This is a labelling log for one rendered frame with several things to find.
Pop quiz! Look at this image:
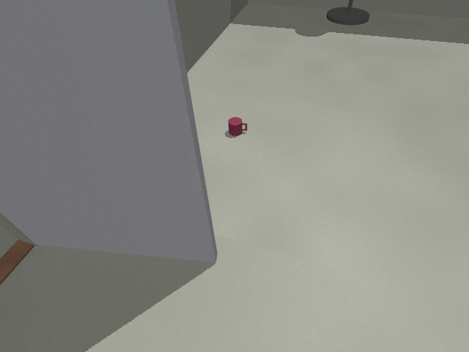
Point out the coat stand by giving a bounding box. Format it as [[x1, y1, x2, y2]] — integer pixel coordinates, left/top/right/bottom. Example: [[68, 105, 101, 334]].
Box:
[[327, 0, 370, 25]]

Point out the mug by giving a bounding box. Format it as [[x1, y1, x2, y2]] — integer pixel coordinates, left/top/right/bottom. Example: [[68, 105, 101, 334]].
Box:
[[229, 117, 247, 136]]

